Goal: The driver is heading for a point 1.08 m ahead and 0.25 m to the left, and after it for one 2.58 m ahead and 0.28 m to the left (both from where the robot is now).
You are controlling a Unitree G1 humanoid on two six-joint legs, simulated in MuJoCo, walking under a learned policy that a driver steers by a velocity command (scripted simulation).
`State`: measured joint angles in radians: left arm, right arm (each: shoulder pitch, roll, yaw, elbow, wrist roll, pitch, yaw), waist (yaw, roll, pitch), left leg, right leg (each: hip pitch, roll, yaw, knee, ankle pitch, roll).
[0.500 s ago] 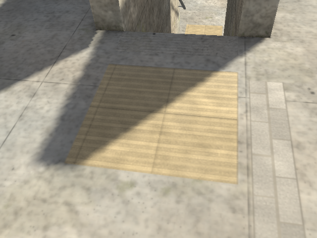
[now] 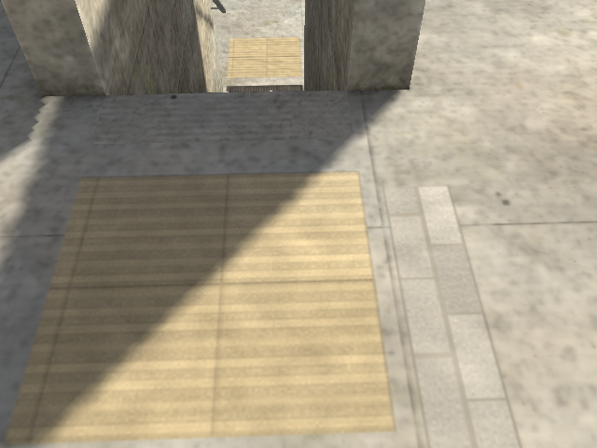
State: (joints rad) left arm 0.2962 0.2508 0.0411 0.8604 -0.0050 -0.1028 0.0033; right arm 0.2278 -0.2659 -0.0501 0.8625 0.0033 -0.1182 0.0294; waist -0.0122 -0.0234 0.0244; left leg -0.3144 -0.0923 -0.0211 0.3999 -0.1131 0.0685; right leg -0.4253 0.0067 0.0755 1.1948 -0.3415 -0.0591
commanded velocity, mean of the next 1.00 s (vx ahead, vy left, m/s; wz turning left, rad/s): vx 0.50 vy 0.00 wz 0.43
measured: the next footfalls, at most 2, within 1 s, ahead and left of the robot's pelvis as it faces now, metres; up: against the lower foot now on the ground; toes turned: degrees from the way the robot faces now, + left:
right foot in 0.32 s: +0.33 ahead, -0.13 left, +0.00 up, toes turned +13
left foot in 0.82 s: +0.51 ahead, +0.21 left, +0.00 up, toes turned +31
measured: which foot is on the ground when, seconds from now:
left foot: down 0.00-0.30, up 0.32-0.80, down 0.82-1.00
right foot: up 0.00-0.30, down 0.32-0.84, up 0.86-1.00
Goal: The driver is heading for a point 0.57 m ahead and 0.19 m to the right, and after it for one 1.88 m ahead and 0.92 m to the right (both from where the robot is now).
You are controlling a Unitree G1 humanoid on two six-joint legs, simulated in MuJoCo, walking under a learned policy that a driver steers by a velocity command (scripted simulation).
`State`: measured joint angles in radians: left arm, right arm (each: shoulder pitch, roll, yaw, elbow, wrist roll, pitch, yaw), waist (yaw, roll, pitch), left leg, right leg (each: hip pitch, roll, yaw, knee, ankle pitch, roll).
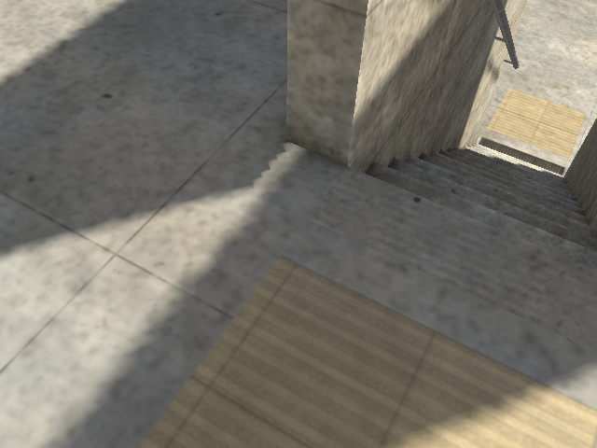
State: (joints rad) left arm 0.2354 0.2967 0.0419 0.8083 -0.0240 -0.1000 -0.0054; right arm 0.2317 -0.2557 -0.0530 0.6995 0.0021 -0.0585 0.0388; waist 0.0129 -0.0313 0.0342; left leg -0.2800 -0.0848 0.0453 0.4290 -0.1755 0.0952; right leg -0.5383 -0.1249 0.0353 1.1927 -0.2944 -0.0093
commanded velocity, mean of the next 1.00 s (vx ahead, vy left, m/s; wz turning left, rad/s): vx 0.36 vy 0.00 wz -0.45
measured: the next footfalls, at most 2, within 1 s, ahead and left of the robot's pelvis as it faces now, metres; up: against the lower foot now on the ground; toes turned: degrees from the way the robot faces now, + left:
right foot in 0.40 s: +0.38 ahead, -0.17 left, +0.00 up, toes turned -12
left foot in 0.84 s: +0.66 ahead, -0.08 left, +0.00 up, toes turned -33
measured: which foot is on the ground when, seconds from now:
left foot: down 0.00-0.38, up 0.40-0.82, down 0.84-1.00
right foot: up 0.00-0.38, down 0.40-0.84, up 0.86-1.00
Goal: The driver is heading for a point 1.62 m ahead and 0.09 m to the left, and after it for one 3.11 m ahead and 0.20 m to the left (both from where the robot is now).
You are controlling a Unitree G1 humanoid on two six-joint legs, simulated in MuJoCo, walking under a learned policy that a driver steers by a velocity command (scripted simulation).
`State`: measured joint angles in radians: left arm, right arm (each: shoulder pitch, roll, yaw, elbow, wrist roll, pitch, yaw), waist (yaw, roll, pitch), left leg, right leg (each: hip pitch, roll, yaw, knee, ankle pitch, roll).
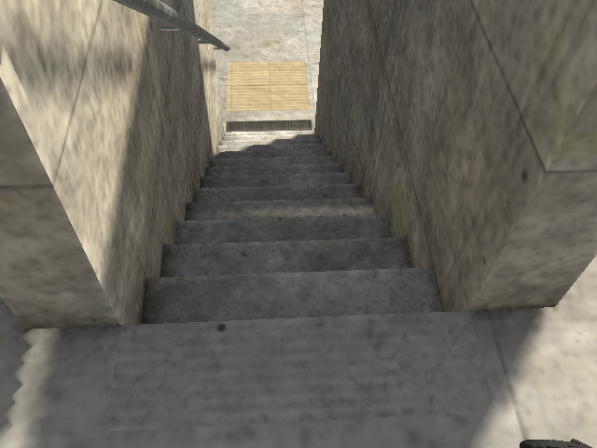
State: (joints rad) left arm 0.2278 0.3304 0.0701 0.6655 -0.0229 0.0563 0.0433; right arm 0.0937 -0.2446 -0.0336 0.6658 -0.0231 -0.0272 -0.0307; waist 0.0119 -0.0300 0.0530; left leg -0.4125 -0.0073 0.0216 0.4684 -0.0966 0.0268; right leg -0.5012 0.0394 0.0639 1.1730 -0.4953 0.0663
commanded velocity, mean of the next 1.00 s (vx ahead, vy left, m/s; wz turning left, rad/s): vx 0.08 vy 0.00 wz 0.04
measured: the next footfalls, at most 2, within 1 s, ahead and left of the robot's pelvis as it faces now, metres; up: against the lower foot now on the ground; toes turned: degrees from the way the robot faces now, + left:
right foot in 0.26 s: +0.04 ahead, -0.14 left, +0.00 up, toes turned -11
left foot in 0.72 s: +0.02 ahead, +0.08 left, +0.00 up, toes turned +1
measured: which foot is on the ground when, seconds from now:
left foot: down 0.00-0.26, up 0.28-0.70, down 0.72-1.00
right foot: up 0.00-0.24, down 0.26-0.72, up 0.74-1.00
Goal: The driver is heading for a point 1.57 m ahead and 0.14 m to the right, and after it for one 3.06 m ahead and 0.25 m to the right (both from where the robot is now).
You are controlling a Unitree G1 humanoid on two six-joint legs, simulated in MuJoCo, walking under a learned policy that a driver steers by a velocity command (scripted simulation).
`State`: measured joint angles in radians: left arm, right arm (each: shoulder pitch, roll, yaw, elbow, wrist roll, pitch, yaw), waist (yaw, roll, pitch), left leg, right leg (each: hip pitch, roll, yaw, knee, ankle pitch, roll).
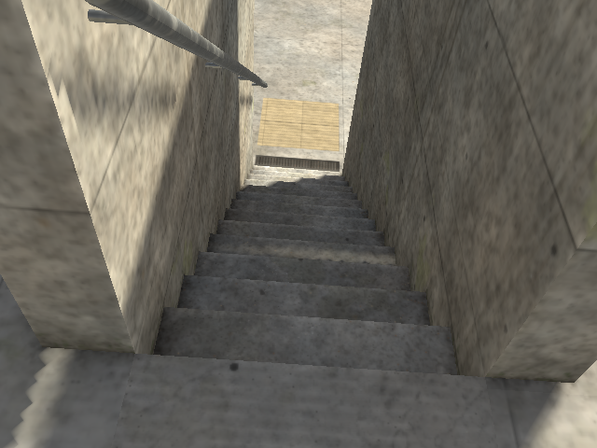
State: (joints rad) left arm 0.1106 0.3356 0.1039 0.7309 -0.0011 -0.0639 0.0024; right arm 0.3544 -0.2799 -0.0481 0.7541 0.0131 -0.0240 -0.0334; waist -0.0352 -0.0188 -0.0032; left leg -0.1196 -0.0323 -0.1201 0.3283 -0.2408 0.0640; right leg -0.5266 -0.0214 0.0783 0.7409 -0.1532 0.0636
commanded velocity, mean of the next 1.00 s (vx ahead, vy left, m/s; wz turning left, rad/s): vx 0.37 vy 0.02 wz -0.09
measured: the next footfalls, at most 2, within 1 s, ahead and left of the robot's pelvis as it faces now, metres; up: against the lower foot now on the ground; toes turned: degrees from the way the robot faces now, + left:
right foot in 0.20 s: +0.21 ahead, -0.14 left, +0.00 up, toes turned +12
left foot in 0.64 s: +0.40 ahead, +0.14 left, +0.00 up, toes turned +0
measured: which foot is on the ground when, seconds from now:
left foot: down 0.00-0.20, up 0.22-0.62, down 0.64-1.00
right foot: up 0.00-0.18, down 0.20-0.64, up 0.66-1.00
